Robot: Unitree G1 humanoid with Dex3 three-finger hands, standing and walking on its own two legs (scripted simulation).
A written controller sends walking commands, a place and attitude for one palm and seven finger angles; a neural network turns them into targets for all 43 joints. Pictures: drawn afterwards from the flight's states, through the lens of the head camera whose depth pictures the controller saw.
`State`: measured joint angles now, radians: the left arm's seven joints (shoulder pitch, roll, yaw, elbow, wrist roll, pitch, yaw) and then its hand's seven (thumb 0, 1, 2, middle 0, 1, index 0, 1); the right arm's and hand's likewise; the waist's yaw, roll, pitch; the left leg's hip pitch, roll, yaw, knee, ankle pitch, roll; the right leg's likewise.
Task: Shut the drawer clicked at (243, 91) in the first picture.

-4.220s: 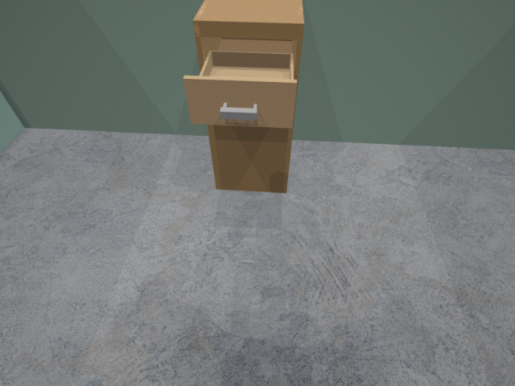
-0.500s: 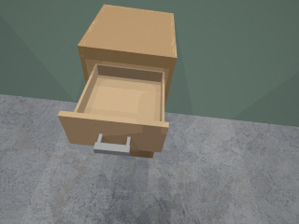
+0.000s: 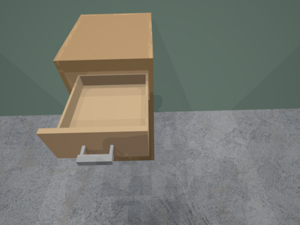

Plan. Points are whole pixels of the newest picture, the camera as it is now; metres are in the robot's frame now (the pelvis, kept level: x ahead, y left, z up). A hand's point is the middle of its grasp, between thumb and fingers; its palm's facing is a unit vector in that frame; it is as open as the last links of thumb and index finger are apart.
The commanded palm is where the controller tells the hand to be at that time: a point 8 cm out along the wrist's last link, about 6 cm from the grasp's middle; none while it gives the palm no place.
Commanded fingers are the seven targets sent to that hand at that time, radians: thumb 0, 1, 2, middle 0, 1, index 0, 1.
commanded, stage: come to a stop and stand still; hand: left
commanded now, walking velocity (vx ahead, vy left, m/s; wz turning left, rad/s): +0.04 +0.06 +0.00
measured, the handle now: (96, 153) +0.34 +0.19 -0.05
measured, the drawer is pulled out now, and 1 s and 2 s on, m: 0.30 0.30 0.30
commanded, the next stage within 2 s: look again from close up in 1.26 s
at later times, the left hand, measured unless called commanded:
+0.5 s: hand out of the picture -0.05 +0.18 -0.18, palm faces +0.03 -0.98 -0.19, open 7.3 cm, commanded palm none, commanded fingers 0.00 0.90 0.90 -0.20 -0.30 -0.20 -0.30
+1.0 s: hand out of the picture +0.01 +0.19 -0.17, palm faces +0.01 -0.98 -0.22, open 7.3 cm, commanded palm none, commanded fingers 0.00 0.90 0.90 -0.20 -0.30 -0.20 -0.30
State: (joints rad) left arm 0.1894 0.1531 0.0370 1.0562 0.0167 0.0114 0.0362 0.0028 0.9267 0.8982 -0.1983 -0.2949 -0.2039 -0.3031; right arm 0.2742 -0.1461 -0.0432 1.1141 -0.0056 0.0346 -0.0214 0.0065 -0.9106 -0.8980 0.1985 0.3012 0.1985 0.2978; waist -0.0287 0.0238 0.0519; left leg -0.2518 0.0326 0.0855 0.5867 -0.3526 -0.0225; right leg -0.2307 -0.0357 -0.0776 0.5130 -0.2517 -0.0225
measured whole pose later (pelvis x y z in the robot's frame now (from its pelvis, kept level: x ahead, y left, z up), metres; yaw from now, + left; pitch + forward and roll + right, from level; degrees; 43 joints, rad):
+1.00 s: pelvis +0.00 +0.01 +0.00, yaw +0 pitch -2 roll +1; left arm 0.28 0.14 0.00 1.09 0.01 -0.01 0.03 0.01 0.93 0.90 -0.20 -0.29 -0.20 -0.30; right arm 0.31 -0.15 0.03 1.10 -0.01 -0.02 -0.02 0.01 -0.91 -0.90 0.20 0.30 0.20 0.30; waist -0.01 0.02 0.04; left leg -0.16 0.02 0.09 0.44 -0.25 0.00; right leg -0.23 -0.05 -0.06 0.50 -0.25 0.00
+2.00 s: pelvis +0.00 -0.01 +0.00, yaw +0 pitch -2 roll +1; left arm 0.32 0.11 0.00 1.11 0.01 -0.01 0.03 0.00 0.92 0.90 -0.20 -0.29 -0.20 -0.30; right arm 0.32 -0.12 0.02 1.14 -0.01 -0.02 -0.03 0.01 -0.91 -0.90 0.20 0.30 0.20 0.30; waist 0.00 0.01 0.05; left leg -0.14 0.05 0.07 0.41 -0.23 -0.03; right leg -0.20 -0.02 -0.09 0.46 -0.24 -0.03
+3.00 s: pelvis -0.01 +0.01 +0.00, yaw +0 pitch -2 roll +0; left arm 0.30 0.17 0.00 0.99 0.02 0.01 0.02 0.00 0.91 0.90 -0.20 -0.29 -0.20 -0.30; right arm 0.30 -0.18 0.01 1.01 -0.02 0.00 -0.01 0.01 -0.92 -0.90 0.20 0.30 0.20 0.30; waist 0.00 0.01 0.00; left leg -0.23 0.00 0.08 0.50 -0.23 0.03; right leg -0.25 -0.04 -0.06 0.52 -0.24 -0.01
